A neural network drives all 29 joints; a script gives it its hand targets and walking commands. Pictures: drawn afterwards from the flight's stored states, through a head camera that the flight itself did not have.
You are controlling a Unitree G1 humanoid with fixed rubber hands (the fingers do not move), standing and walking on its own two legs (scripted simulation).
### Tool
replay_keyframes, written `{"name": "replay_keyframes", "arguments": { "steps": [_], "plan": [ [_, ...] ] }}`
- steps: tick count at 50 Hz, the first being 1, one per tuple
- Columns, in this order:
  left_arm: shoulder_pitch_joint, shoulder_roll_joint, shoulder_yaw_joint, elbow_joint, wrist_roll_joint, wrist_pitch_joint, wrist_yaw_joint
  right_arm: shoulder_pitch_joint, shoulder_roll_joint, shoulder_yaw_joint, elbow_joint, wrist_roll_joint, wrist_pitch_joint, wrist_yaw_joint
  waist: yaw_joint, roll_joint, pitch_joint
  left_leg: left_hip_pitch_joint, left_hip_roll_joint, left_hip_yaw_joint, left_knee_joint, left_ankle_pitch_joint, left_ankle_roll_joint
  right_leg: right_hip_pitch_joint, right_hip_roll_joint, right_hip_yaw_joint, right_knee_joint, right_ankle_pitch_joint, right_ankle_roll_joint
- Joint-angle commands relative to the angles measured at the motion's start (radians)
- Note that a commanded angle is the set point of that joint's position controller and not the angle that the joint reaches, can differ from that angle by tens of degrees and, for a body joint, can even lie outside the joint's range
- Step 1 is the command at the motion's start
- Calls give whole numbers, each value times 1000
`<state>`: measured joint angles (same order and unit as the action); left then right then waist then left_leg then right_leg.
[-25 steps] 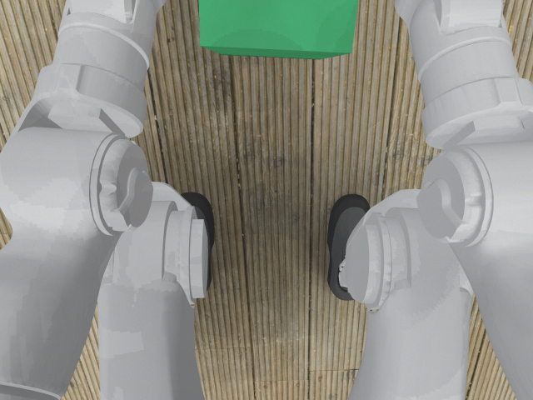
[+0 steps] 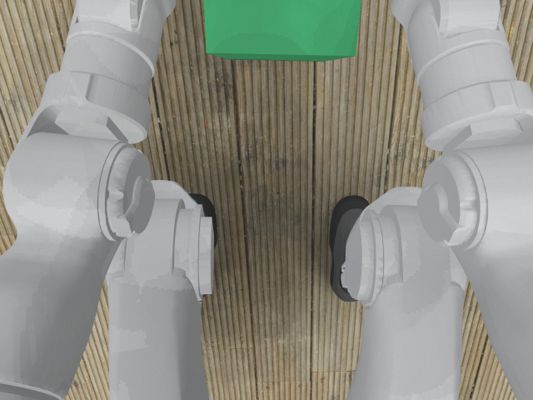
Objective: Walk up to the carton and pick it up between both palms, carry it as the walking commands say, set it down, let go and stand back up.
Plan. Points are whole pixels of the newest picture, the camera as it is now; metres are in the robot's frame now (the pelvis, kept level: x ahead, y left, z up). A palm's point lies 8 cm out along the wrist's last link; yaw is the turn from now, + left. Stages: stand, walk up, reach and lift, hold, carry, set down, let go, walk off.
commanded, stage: reach and lift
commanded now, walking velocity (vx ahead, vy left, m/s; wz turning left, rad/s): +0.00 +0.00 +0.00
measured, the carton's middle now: out of the picture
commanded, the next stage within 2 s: none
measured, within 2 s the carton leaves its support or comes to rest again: leaves its support in 0.06 s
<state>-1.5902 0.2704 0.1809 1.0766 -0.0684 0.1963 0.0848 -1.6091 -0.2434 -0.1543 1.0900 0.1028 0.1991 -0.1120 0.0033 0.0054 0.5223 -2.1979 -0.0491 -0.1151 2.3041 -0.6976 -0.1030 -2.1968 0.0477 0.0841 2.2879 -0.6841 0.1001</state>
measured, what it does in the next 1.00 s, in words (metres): rises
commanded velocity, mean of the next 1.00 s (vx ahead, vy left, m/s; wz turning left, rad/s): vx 0.00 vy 0.00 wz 0.00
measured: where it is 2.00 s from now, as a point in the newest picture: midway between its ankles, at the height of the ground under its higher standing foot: (272, 262)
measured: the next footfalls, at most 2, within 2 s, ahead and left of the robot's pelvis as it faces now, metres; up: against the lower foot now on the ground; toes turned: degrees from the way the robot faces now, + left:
none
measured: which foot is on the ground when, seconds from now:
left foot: down 0.00-1.00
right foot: down 0.00-1.00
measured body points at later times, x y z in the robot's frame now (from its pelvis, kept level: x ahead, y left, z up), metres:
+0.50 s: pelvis -0.02 +0.00 +0.02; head +0.37 +0.01 +0.23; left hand +0.57 +0.12 -0.16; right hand +0.57 -0.12 -0.15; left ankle +0.09 +0.15 -0.32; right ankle +0.09 -0.15 -0.32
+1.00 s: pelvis -0.03 +0.00 +0.06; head +0.35 +0.01 +0.28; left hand +0.55 +0.13 -0.10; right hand +0.56 -0.11 -0.09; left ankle +0.09 +0.15 -0.32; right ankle +0.09 -0.15 -0.32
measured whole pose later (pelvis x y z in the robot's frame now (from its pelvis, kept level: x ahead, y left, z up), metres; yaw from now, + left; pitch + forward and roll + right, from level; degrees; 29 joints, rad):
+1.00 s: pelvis -0.03 +0.00 +0.06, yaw +1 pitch +32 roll -2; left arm -1.57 0.17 0.24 0.82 -0.01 0.37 0.28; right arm -1.56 -0.11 -0.35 0.74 -0.04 0.37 -0.25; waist -0.01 0.01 0.53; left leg -2.04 -0.13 -0.15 2.07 -0.59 -0.13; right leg -2.02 0.09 0.11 2.06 -0.59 0.13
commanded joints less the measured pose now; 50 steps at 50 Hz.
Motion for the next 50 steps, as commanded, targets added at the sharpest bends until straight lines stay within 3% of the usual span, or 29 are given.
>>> {"name": "replay_keyframes", "arguments": {
  "steps": [1,2,3,6,7,9,10,11,13,17,19,21,23,24,27,28,31,32,35,37,38,40,43,44,45,47,48,49,50],
  "plan": [
    [-676,-930,-286,-326,-115,-57,-225,-621,990,242,-291,89,-52,227,-35,-15,-1439,687,-83,172,-178,706,59,708,94,-194,-145,703,-45],
    [-634,-945,-287,-285,-110,-46,-221,-711,980,292,-384,129,-62,222,27,-2,-1506,675,-94,211,-171,728,50,748,89,-181,-153,719,-51],
    [-693,-975,-309,-374,-132,-54,-217,-711,1000,303,-410,127,-55,214,-6,3,-1592,720,-94,196,-154,756,49,769,92,-180,-146,741,-58],
    [-685,-976,-326,-357,-123,-37,-216,-672,996,295,-381,127,-40,203,-1,35,-1607,745,-96,209,-177,744,48,789,96,-189,-170,739,-48],
    [-714,-989,-339,-403,-140,-31,-215,-685,997,290,-401,116,-34,203,-41,17,-1647,755,-92,211,-179,730,44,803,100,-187,-179,738,-58],
    [-761,-996,-330,-375,-128,-23,-209,-669,970,249,-350,80,-25,203,-50,48,-1583,755,-96,196,-200,687,45,722,90,-201,-176,665,-61],
    [-726,-987,-314,-318,-111,-13,-205,-709,1002,265,-381,90,-29,204,-15,81,-1598,746,-97,217,-195,680,47,735,92,-189,-196,664,-69],
    [-734,-957,-313,-344,-122,-7,-200,-730,986,287,-421,107,-13,201,-22,2,-1651,780,-86,192,-211,649,63,785,91,-207,-184,652,-42],
    [-800,-999,-327,-356,-132,-1,-198,-749,980,256,-380,65,-4,198,-70,21,-1660,777,-98,203,-229,605,46,764,88,-224,-205,589,-54],
    [-785,-1022,-343,-368,-117,20,-198,-783,1013,299,-455,91,19,205,-29,59,-1759,820,-98,230,-233,595,42,817,97,-215,-216,590,-54],
    [-875,-1019,-350,-353,-123,28,-201,-722,1033,266,-315,42,47,211,-48,48,-1665,790,-92,227,-263,526,38,764,90,-210,-255,519,-63],
    [-907,-982,-359,-496,-145,23,-187,-828,1038,302,-520,90,43,199,-28,11,-1875,937,-99,210,-240,660,51,846,92,-222,-241,617,-49],
    [-874,-1006,-344,-414,-127,40,-179,-849,1035,305,-473,91,62,205,-10,51,-1860,882,-96,256,-242,594,45,837,87,-208,-264,572,-52],
    [-837,-994,-334,-426,-133,48,-183,-827,1063,329,-488,102,69,206,1,-30,-1844,837,-100,235,-265,589,59,902,91,-217,-250,590,-39],
    [-902,-1039,-336,-419,-119,58,-189,-825,1090,298,-418,68,95,214,-30,14,-1837,871,-105,251,-281,549,59,854,94,-204,-292,540,-46],
    [-873,-1025,-317,-430,-103,67,-195,-842,1076,310,-461,73,97,214,-24,-33,-1856,872,-102,239,-285,561,60,891,87,-230,-279,555,-33],
    [-824,-1086,-372,-448,-124,87,-193,-861,1074,326,-560,108,91,215,-30,35,-1987,994,-97,235,-288,651,46,921,96,-226,-287,623,-45],
    [-824,-1065,-331,-340,-105,92,-191,-799,1078,303,-456,65,106,218,-39,23,-1888,921,-102,227,-310,604,50,880,89,-227,-296,590,-38],
    [-880,-1066,-371,-542,-106,76,-204,-758,1143,316,-480,79,116,224,-38,15,-2003,953,-107,242,-299,695,52,962,101,-215,-307,708,-32],
    [-889,-1074,-380,-517,-126,72,-205,-740,1174,336,-485,78,126,216,-23,-12,-2023,914,-118,256,-317,671,49,1030,106,-215,-310,719,-27],
    [-895,-1108,-385,-508,-135,81,-212,-714,1167,320,-445,41,129,212,-55,-4,-2016,914,-112,259,-331,654,40,1034,101,-211,-335,705,-40],
    [-827,-1104,-385,-480,-106,94,-201,-756,1169,328,-515,60,128,216,-29,13,-2039,958,-113,242,-342,662,47,984,105,-222,-320,685,-34],
    [-863,-1161,-441,-527,-118,102,-186,-752,1138,317,-556,52,116,222,-90,86,-2133,1127,-110,207,-355,731,35,911,108,-232,-339,668,-40],
    [-866,-1185,-406,-515,-108,103,-183,-815,1137,314,-554,38,124,224,-52,95,-2172,1147,-127,222,-355,709,35,899,101,-220,-353,622,-51],
    [-850,-1164,-403,-519,-109,103,-175,-790,1154,341,-562,56,129,221,-59,38,-2168,1128,-109,210,-378,717,39,930,106,-238,-350,655,-35],
    [-868,-1182,-402,-526,-106,111,-165,-816,1116,323,-579,49,122,224,-86,54,-2167,1130,-115,214,-385,695,36,922,107,-235,-369,640,-43],
    [-878,-1168,-400,-499,-89,105,-167,-779,1177,319,-482,42,134,234,-51,54,-2124,1113,-119,225,-389,662,39,867,106,-234,-370,595,-47],
    [-892,-1184,-405,-530,-94,111,-169,-798,1139,316,-537,34,133,229,-76,65,-2150,1131,-119,218,-402,648,39,897,100,-236,-384,590,-41],
    [-878,-1189,-412,-494,-86,115,-178,-706,1186,287,-409,-3,151,232,-86,63,-2074,1076,-112,223,-425,588,25,888,106,-228,-410,546,-57]
  ]
}}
